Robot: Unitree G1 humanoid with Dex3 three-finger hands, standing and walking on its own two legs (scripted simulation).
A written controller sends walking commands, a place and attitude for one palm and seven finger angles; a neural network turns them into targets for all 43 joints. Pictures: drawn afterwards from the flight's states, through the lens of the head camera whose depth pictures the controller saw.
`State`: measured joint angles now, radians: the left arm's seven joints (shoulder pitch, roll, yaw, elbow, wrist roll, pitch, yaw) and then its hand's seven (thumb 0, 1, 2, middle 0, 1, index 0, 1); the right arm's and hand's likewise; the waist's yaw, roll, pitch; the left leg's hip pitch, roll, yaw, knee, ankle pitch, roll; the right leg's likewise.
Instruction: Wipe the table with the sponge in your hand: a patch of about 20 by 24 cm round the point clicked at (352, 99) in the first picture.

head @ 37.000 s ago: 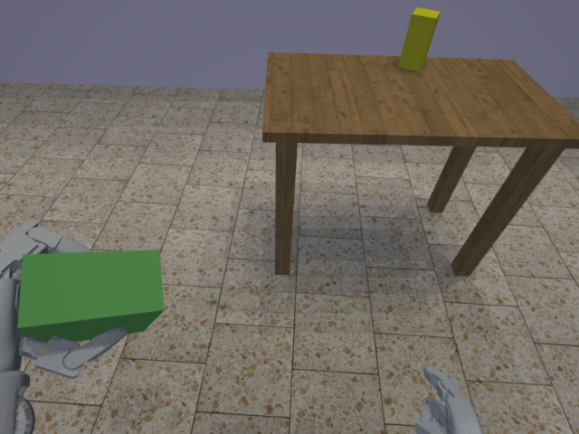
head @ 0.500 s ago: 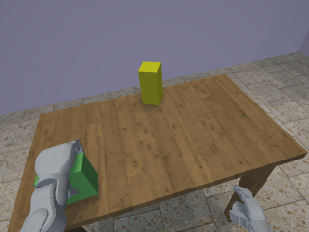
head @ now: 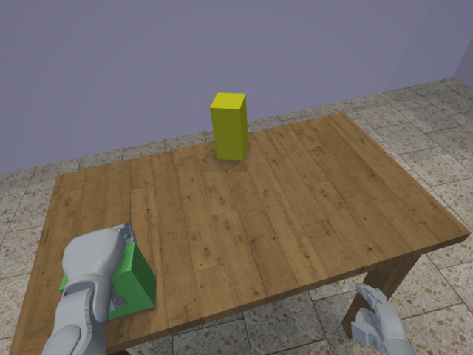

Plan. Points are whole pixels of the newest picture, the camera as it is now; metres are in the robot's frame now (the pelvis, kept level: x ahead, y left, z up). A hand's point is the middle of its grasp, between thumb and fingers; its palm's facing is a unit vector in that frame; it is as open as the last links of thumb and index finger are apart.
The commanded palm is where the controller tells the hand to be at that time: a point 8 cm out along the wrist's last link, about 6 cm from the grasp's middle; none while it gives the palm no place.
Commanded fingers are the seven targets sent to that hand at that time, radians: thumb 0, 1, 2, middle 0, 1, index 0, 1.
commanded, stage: lower the sponge onto the table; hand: left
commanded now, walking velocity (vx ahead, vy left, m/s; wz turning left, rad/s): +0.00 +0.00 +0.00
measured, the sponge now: (117, 288) +0.21 +0.26 -0.01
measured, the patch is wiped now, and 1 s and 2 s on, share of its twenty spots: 0.00 0.15 0.35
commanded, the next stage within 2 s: wipe forward along the first lane in 0.14 s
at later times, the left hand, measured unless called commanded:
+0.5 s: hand (110, 260) +0.24 +0.27 +0.04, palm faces -0.04 -0.08 -1.00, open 10.4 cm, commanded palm +0.22 +0.27 +0.09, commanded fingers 0.00 0.10 1.30 -1.20 -1.60 -1.20 -1.60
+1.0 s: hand (113, 239) +0.28 +0.29 +0.03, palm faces -0.10 -0.04 -0.99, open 10.4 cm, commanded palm +0.27 +0.29 +0.07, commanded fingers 0.00 0.10 1.30 -1.20 -1.60 -1.20 -1.60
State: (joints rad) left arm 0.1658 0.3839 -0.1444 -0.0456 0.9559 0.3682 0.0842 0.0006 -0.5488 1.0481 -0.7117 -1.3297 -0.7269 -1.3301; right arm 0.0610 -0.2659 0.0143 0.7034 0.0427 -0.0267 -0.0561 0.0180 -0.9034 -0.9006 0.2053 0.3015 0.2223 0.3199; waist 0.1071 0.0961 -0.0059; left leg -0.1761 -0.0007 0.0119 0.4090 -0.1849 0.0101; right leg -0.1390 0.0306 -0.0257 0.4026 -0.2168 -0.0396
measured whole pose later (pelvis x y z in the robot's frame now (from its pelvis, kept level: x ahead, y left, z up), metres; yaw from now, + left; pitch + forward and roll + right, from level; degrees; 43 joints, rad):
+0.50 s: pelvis +0.00 +0.00 +0.00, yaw +0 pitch -1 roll +0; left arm 0.05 0.38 -0.14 0.11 0.98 0.36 0.12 0.00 -0.56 1.05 -0.72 -1.32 -0.74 -1.32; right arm 0.05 -0.26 0.02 0.71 0.05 -0.01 -0.08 0.02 -0.90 -0.90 0.21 0.30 0.23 0.33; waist 0.11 0.09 -0.03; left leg -0.22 0.00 0.00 0.44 -0.19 0.01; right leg -0.18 0.03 -0.03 0.43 -0.23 -0.04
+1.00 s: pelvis +0.00 -0.01 -0.01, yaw +2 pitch +2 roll +0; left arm -0.19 0.42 -0.08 0.40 0.99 0.27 0.09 0.00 -0.59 1.06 -0.75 -1.31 -0.77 -1.30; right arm 0.10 -0.28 0.01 0.73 0.07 0.02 -0.10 0.02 -0.90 -0.90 0.21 0.30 0.20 0.30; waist 0.09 0.08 -0.06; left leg -0.33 0.01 -0.02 0.50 -0.22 0.00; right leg -0.28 0.04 -0.06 0.49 -0.26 -0.06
